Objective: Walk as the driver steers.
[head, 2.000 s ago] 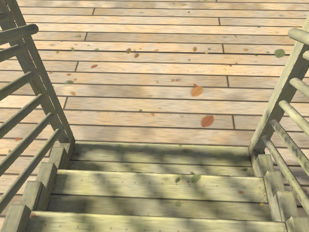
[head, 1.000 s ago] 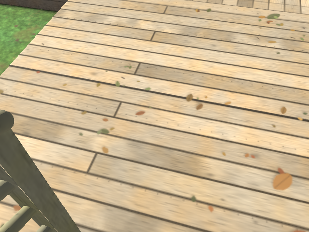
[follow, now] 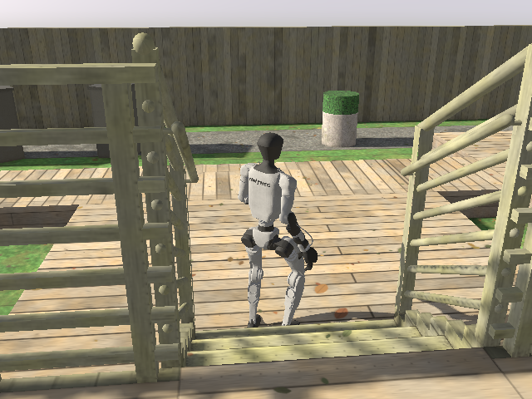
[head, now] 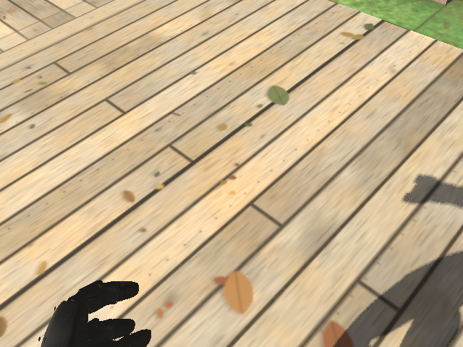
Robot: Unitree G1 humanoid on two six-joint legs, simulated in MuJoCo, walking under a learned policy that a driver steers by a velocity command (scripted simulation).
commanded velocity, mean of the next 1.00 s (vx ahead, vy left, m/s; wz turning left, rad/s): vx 0.33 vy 0.00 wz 0.40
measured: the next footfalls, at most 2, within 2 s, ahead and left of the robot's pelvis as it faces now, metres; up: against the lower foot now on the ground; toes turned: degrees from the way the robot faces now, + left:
right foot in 0.04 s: +0.07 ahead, -0.11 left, +0.00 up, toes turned -4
left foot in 0.42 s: +0.08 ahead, +0.08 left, +0.00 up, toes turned +10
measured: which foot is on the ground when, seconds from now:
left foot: down 0.00-0.02, up 0.04-0.40, down 0.42-0.86, up 0.88-1.00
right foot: up 0.00-0.02, down 0.04-0.42, up 0.44-0.86, down 0.88-1.00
